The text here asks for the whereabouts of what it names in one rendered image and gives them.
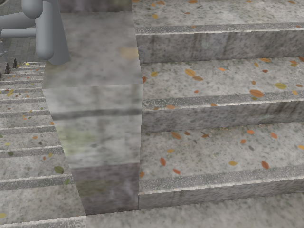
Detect stairs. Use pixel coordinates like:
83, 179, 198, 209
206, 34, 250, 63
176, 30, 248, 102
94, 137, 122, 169
132, 0, 304, 210
0, 62, 86, 225

